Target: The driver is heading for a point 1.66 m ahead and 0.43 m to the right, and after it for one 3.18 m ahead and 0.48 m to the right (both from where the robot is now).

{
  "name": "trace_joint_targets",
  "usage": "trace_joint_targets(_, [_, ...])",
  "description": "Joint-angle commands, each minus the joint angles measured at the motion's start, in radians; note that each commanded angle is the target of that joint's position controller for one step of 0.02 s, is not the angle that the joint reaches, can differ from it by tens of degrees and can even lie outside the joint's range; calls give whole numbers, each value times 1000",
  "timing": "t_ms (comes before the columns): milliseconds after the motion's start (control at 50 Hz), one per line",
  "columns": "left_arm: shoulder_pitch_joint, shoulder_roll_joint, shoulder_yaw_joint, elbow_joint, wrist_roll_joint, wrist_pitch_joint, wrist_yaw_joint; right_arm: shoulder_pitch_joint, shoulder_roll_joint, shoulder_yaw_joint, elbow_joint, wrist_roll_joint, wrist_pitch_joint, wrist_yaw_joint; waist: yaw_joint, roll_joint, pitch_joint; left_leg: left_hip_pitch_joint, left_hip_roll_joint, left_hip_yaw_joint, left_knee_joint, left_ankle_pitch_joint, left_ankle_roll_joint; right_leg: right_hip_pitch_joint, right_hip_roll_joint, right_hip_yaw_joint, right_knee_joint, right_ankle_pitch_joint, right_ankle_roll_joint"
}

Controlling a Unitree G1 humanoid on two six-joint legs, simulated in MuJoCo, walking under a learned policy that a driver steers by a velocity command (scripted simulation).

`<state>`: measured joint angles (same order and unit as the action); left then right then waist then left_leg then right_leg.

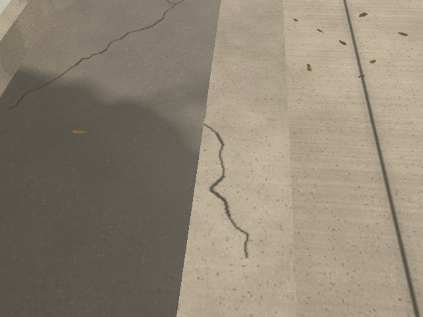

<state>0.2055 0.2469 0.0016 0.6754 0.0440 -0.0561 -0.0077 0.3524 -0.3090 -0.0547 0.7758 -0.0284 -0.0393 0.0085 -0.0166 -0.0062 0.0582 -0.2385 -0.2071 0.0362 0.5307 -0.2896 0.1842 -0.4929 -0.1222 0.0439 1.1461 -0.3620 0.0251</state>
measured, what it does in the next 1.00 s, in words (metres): walks ahead: right foot, then left foot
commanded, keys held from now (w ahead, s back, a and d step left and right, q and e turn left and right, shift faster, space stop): w+shift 0.58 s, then w+e+shift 0.42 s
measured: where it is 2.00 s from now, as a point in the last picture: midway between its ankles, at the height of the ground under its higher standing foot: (265, 62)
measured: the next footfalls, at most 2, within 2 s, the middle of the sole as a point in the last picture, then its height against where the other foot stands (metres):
right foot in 0.24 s outside the picture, level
left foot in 0.70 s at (192, 204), level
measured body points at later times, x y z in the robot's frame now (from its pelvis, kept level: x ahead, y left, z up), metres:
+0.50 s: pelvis +0.46 -0.05 +0.02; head +0.46 -0.05 +0.47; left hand +0.38 +0.22 -0.11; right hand +0.69 -0.27 -0.06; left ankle +0.55 +0.11 -0.65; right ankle +0.40 -0.13 -0.72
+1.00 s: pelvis +0.92 +0.01 +0.02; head +0.94 +0.01 +0.47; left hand +1.15 +0.25 -0.07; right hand +0.86 -0.29 -0.10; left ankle +0.83 +0.10 -0.72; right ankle +1.03 -0.12 -0.64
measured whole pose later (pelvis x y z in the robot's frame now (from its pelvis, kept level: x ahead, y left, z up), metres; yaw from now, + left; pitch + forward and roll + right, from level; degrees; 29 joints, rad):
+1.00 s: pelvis +0.92 +0.01 +0.02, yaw -9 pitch +1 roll +2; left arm 0.10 0.35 0.05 0.73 0.03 0.00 -0.07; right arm 0.43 -0.33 -0.07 0.90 -0.01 -0.13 0.00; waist -0.05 -0.03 0.01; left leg 0.03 -0.02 0.24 0.26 -0.31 0.02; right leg -0.77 -0.09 -0.07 1.06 -0.04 -0.09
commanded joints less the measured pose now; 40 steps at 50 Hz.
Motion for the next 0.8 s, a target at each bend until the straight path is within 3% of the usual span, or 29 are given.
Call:
trace_joint_targets(20, [-25,101,20,-75,-4,20,-14,-5,-127,-29,-50,3,-63,1,21,-23,3,-38,250,-324,-361,250,143,-74,12,-81,-175,95,5])
trace_joint_targets(60, [-100,76,6,-96,-7,14,-25,-22,-115,-22,-43,10,-70,7,14,-16,28,-89,190,-238,-378,329,115,-21,35,-112,-319,291,1])
trace_joint_targets(100, [-109,69,1,-96,-22,5,-29,-12,-122,-21,-33,18,-84,11,2,9,9,-101,206,-224,-415,385,97,81,57,-124,-419,489,-14])
trace_joint_targets(120, [-130,123,12,-107,-20,-3,-26,-11,-135,-25,-37,42,-90,6,5,33,15,-24,299,-268,-447,413,83,94,23,-39,-484,447,-31])
trace_joint_targets(160, [-155,160,28,-106,-21,-1,-24,4,-161,-28,-11,35,-88,3,-10,-16,15,167,320,-231,-423,605,59,51,75,-80,-574,444,-65])
trace_joint_targets(180, [-133,167,32,-106,-21,-3,-20,12,-184,-31,1,27,-86,2,-1,4,0,219,331,-219,-351,779,47,92,107,-99,-598,403,-91])
trace_joint_targets(200, [-67,185,43,-88,-23,-5,-14,14,-202,-33,9,16,-80,1,31,8,-56,270,330,-202,-231,946,29,168,148,-117,-602,342,-106])
trace_joint_targets(220, [86,203,58,-39,-21,-3,-6,0,-209,-32,13,2,-67,-4,102,14,-138,266,317,-184,-38,1033,13,314,186,-142,-602,278,-119])
trace_joint_targets(240, [301,229,76,24,-17,-1,10,-48,-193,-24,9,-13,-58,-9,216,14,-211,128,278,-154,236,943,-5,541,156,-128,-577,202,-135])
trace_joint_targets(260, [445,323,105,39,2,2,30,-1,-98,5,-15,1,-62,-6,239,-138,-316,-137,176,-84,647,574,-46,778,-65,199,-612,-159,-201])
trace_joint_targets(280, [394,312,106,40,5,0,11,106,-36,24,-30,32,-74,4,120,-358,-402,-354,31,-152,863,-107,-69,858,-234,792,-847,-345,-282])
trace_joint_targets(300, [242,223,92,7,-10,-1,-8,25,-88,28,-27,15,-72,-10,98,-171,-238,-443,122,-185,878,-36,-50,730,-217,770,-903,-356,-293])
trace_joint_targets(320, [211,174,84,12,-18,-10,-14,-85,-110,28,-39,6,-68,-8,104,-7,-155,-454,169,-176,861,27,-54,620,-205,619,-897,-269,-304])
trace_joint_targets(340, [211,150,78,34,-13,-19,-17,-134,-99,33,-53,2,-65,-4,89,56,-103,-448,202,-172,796,38,-55,534,-172,523,-913,-173,-281])
trace_joint_targets(380, [222,115,60,84,-8,-40,-15,-136,-60,46,-67,-13,-44,12,26,16,-44,-408,246,-186,701,42,-72,394,-108,386,-950,-90,-232])
trace_joint_targets(420, [245,130,62,113,-22,-62,-16,-174,-37,55,-81,-17,-30,28,10,-5,8,-448,275,-168,633,67,-95,344,-92,320,-1019,-62,-225])
trace_joint_targets(480, [282,158,69,135,-36,-80,-22,-336,-40,63,-141,-18,-29,42,27,12,90,-542,308,-85,456,261,-120,315,-53,189,-1114,104,-225])
trace_joint_targets(520, [288,128,59,145,-43,-91,-31,-439,-27,69,-168,-8,-41,56,52,20,114,-450,282,11,267,434,-127,257,32,62,-1136,312,-188])
trace_joint_targets(560, [316,136,56,172,-58,-102,-34,-486,24,87,-179,3,-47,71,70,-20,94,-260,254,75,116,576,-107,207,41,5,-1182,475,-172])
trace_joint_targets(600, [333,167,59,195,-52,-97,-31,-482,-9,74,-175,1,-42,60,65,-54,71,-209,247,56,63,598,-85,321,11,-11,-1163,600,-170])
trace_joint_targets(640, [351,188,57,220,-43,-81,-21,-490,-42,63,-188,-7,-39,38,56,-66,43,-199,210,59,0,480,-76,474,-14,-7,-1064,857,-178])
trace_joint_targets(660, [352,208,61,230,-34,-71,-12,-437,-73,50,-174,-11,-37,28,28,-92,1,-150,177,60,-5,378,-72,540,-29,5,-964,1044,-174])
trace_joint_targets(680, [351,234,65,240,-25,-59,-1,-326,-106,34,-148,-16,-39,17,-31,-115,-74,-44,156,38,-3,273,-63,580,-46,19,-798,1175,-168])
trace_joint_targets(700, [330,265,72,242,-20,-45,8,-168,-133,18,-101,-11,-44,4,-102,-118,-161,113,153,35,-27,159,-64,554,-39,29,-583,1140,-166])
trace_joint_targets(720, [292,253,70,232,-16,-40,10,8,-175,-4,-54,-16,-48,-13,-178,-98,-240,350,256,-39,2,126,-64,384,-5,31,-335,902,-158])
trace_joint_targets(740, [464,27,10,183,-83,-39,-6,85,-232,-32,-43,-65,-58,-17,-88,256,-497,832,609,-542,-25,-208,87,-106,90,-38,170,350,-92])
trace_joint_targets(760, [357,115,23,180,-85,-35,1,76,-164,-33,-65,-33,-46,-7,-122,141,-605,753,624,-697,-168,-363,46,-134,125,15,255,-15,-113])
trace_joint_targets(780, [197,167,44,142,-77,-35,3,-10,-134,-23,-52,-26,-55,-6,-101,90,-402,585,570,-563,-214,-258,-3,-183,90,30,197,68,-123])
trace_joint_targets(800, [143,160,43,130,-68,-33,-1,-60,-102,-20,-43,-32,-61,-4,-76,25,-279,453,559,-468,-246,-112,-13,-197,59,29,152,100,-125])
Over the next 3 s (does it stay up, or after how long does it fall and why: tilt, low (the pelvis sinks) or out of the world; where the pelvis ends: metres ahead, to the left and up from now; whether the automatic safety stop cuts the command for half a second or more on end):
stays up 1.96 -0.56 -0.14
